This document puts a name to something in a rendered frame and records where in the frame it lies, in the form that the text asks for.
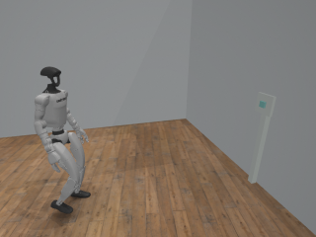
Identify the robot left forearm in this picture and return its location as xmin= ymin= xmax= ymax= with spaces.
xmin=66 ymin=112 xmax=80 ymax=131

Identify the robot right forearm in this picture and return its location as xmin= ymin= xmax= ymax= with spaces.
xmin=34 ymin=121 xmax=55 ymax=154

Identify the button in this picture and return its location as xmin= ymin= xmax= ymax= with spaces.
xmin=259 ymin=101 xmax=267 ymax=109

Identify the right robot upper arm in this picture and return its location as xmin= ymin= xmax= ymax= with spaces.
xmin=34 ymin=94 xmax=50 ymax=129

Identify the left robot foot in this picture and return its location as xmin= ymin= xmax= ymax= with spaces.
xmin=71 ymin=190 xmax=91 ymax=198

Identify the left robot upper arm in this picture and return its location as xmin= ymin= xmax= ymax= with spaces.
xmin=59 ymin=89 xmax=70 ymax=115

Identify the right robot hand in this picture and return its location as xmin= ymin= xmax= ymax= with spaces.
xmin=47 ymin=151 xmax=67 ymax=173

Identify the panel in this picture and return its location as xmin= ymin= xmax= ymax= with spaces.
xmin=248 ymin=92 xmax=277 ymax=184

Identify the robot head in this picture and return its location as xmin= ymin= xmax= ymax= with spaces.
xmin=40 ymin=66 xmax=61 ymax=94

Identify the left robot hand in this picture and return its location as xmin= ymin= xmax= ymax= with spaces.
xmin=75 ymin=128 xmax=89 ymax=144

